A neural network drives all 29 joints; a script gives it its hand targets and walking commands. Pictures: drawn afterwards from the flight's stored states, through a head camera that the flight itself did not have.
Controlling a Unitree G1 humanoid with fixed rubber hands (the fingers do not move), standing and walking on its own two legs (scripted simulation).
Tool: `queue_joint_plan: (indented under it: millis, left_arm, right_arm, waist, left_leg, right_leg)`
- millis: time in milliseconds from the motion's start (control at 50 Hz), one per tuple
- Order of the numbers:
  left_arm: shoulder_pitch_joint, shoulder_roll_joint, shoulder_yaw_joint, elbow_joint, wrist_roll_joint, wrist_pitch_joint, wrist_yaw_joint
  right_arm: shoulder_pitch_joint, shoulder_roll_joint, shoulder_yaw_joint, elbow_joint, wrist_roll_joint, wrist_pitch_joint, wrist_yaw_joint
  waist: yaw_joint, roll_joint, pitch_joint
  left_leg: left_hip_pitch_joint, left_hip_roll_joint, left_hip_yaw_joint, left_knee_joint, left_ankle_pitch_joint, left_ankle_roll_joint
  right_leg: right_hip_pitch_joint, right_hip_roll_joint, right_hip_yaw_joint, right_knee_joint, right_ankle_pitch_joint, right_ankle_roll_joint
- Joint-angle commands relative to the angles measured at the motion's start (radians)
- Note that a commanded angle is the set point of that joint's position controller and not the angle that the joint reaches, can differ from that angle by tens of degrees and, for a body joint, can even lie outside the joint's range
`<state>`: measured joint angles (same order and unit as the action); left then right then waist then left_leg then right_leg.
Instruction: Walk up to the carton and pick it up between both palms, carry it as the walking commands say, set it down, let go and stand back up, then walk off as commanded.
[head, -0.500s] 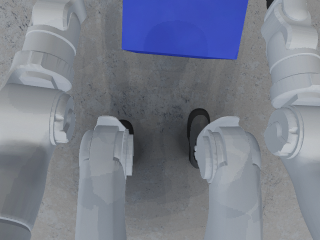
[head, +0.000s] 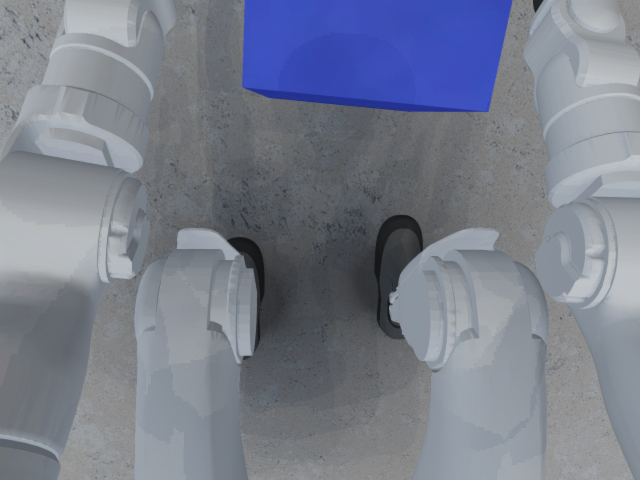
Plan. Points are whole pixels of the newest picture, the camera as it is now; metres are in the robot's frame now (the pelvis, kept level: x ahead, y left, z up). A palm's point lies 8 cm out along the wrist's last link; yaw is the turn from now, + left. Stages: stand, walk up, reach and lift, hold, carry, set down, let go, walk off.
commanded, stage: reach and lift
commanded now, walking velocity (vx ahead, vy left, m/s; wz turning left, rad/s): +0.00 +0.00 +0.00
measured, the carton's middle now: out of the picture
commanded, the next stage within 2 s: none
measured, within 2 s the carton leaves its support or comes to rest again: leaves its support in 1.16 s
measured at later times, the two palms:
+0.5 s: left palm out of the picture +0.57 +0.10 -0.18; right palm out of the picture +0.54 -0.19 -0.17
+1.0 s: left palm out of the picture +0.57 +0.11 -0.18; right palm out of the picture +0.54 -0.19 -0.17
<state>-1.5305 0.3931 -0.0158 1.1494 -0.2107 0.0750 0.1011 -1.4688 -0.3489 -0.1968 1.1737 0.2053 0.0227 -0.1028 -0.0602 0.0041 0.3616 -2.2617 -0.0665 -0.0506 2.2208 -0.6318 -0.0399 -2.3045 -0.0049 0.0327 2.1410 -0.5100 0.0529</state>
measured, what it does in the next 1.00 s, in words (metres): stands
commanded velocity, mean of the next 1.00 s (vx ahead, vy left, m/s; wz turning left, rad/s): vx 0.00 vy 0.00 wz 0.00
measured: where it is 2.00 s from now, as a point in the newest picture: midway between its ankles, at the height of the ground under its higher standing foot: (319, 306)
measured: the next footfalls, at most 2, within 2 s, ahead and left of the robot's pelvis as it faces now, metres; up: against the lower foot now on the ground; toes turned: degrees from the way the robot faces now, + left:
none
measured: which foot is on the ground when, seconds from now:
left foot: down 0.00-1.00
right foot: down 0.00-1.00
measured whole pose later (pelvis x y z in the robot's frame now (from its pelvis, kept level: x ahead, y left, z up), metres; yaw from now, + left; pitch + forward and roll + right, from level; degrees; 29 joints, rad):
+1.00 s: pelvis +0.01 +0.00 -0.01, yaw +1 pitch +38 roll -2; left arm -1.47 0.21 0.25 1.00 0.05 0.18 0.07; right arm -1.43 -0.28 -0.31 1.03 0.06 0.17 -0.05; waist -0.07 0.00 0.36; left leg -2.25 -0.09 -0.05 2.26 -0.67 -0.04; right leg -2.28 0.02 0.05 2.19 -0.57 0.07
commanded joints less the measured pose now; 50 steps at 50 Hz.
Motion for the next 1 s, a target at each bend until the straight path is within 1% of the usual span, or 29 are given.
queue_joint_plan:
  millis: [0, 140, 260, 380, 420, 460, 500, 560, 580, 600, 640, 680, 740, 800, 900, 980]
  left_arm:
    - [-0.289, 0.078, 0.008, -0.093, 0.001, -0.016, 0.004]
    - [-0.325, 0.050, 0.002, -0.081, 0.006, -0.014, 0.008]
    - [-0.330, 0.002, 0.007, -0.075, 0.028, -0.017, 0.009]
    - [-0.326, -0.052, 0.031, -0.082, 0.073, -0.024, 0.014]
    - [-0.337, -0.109, 0.026, -0.089, 0.083, -0.023, 0.006]
    - [-0.361, -0.196, 0.014, -0.096, 0.087, -0.018, -0.013]
    - [-0.399, -0.329, -0.005, -0.101, 0.094, -0.009, -0.047]
    - [-0.470, -0.625, -0.035, -0.098, 0.117, 0.015, -0.129]
    - [-0.479, -0.696, -0.026, -0.097, 0.133, 0.024, -0.154]
    - [-0.488, -0.786, -0.024, -0.111, 0.146, 0.036, -0.182]
    - [-0.468, -0.890, -0.005, -0.126, 0.176, 0.055, -0.222]
    - [-0.445, -0.951, 0.005, -0.139, 0.190, 0.070, -0.246]
    - [-0.423, -0.998, -0.002, -0.165, 0.196, 0.084, -0.269]
    - [-0.403, -1.025, -0.016, -0.182, 0.197, 0.092, -0.279]
    - [-0.369, -1.061, -0.032, -0.187, 0.200, 0.101, -0.279]
    - [-0.365, -1.083, -0.048, -0.202, 0.193, 0.103, -0.271]
  right_arm:
    - [-0.257, -0.119, -0.003, -0.092, 0.002, -0.017, -0.004]
    - [-0.289, -0.094, 0.003, -0.078, -0.007, -0.017, -0.015]
    - [-0.301, -0.045, 0.007, -0.078, -0.026, -0.020, -0.018]
    - [-0.327, 0.038, 0.032, -0.094, -0.023, -0.019, -0.003]
    - [-0.351, 0.098, 0.051, -0.105, -0.023, -0.015, 0.009]
    - [-0.385, 0.180, 0.070, -0.115, -0.024, -0.008, 0.028]
    - [-0.433, 0.305, 0.095, -0.130, -0.030, 0.002, 0.060]
    - [-0.530, 0.581, 0.138, -0.162, -0.052, 0.035, 0.138]
    - [-0.546, 0.654, 0.135, -0.164, -0.063, 0.050, 0.164]
    - [-0.568, 0.731, 0.140, -0.188, -0.076, 0.063, 0.193]
    - [-0.575, 0.829, 0.138, -0.212, -0.100, 0.090, 0.236]
    - [-0.558, 0.888, 0.139, -0.232, -0.112, 0.109, 0.264]
    - [-0.519, 0.945, 0.138, -0.245, -0.112, 0.125, 0.290]
    - [-0.493, 0.974, 0.142, -0.255, -0.102, 0.132, 0.305]
    - [-0.487, 0.992, 0.164, -0.285, -0.083, 0.135, 0.315]
    - [-0.490, 0.999, 0.185, -0.316, -0.070, 0.135, 0.316]
  waist:
    - [-0.039, 0.065, -1.189]
    - [-0.046, 0.063, -1.186]
    - [-0.045, 0.064, -1.180]
    - [-0.008, 0.058, -1.175]
    - [-0.001, 0.058, -1.172]
    - [-0.001, 0.062, -1.162]
    - [-0.002, 0.066, -1.148]
    - [-0.004, 0.075, -1.108]
    - [-0.004, 0.075, -1.087]
    - [-0.006, 0.082, -1.076]
    - [-0.010, 0.080, -1.054]
    - [-0.013, 0.075, -1.034]
    - [-0.017, 0.077, -1.016]
    - [-0.018, 0.088, -1.013]
    - [-0.016, 0.101, -1.033]
    - [-0.021, 0.105, -1.084]
  left_leg:
    - [0.484, 0.021, 0.059, -0.211, 0.303, -0.009]
    - [0.489, 0.012, 0.063, -0.214, 0.284, -0.011]
    - [0.494, -0.003, 0.068, -0.214, 0.293, -0.012]
    - [0.509, -0.016, 0.081, -0.217, 0.316, -0.008]
    - [0.513, -0.021, 0.085, -0.215, 0.317, -0.005]
    - [0.514, -0.027, 0.087, -0.213, 0.312, -0.004]
    - [0.513, -0.034, 0.087, -0.206, 0.305, -0.003]
    - [0.501, -0.046, 0.091, -0.188, 0.283, 0.003]
    - [0.491, -0.048, 0.096, -0.183, 0.278, 0.003]
    - [0.484, -0.056, 0.099, -0.183, 0.269, 0.007]
    - [0.457, -0.065, 0.109, -0.181, 0.270, 0.013]
    - [0.435, -0.070, 0.115, -0.178, 0.277, 0.017]
    - [0.411, -0.073, 0.118, -0.173, 0.289, 0.021]
    - [0.407, -0.072, 0.117, -0.169, 0.310, 0.024]
    - [0.434, -0.072, 0.109, -0.166, 0.350, 0.027]
    - [0.473, -0.074, 0.103, -0.165, 0.389, 0.027]
  right_leg:
    - [0.672, 0.010, -0.086, -0.098, 0.346, -0.007]
    - [0.691, 0.018, -0.083, -0.108, 0.330, -0.009]
    - [0.707, 0.032, -0.084, -0.113, 0.339, -0.009]
    - [0.711, 0.047, -0.089, -0.114, 0.351, -0.003]
    - [0.714, 0.054, -0.089, -0.114, 0.347, -0.003]
    - [0.711, 0.061, -0.090, -0.112, 0.340, -0.002]
    - [0.701, 0.070, -0.092, -0.106, 0.329, -0.003]
    - [0.671, 0.084, -0.097, -0.088, 0.302, -0.007]
    - [0.653, 0.087, -0.103, -0.084, 0.288, -0.006]
    - [0.641, 0.094, -0.107, -0.081, 0.276, -0.008]
    - [0.618, 0.101, -0.116, -0.076, 0.271, -0.010]
    - [0.608, 0.105, -0.119, -0.071, 0.279, -0.011]
    - [0.605, 0.108, -0.116, -0.063, 0.301, -0.016]
    - [0.592, 0.109, -0.113, -0.056, 0.323, -0.023]
    - [0.558, 0.110, -0.116, -0.048, 0.342, -0.029]
    - [0.554, 0.111, -0.120, -0.045, 0.366, -0.029]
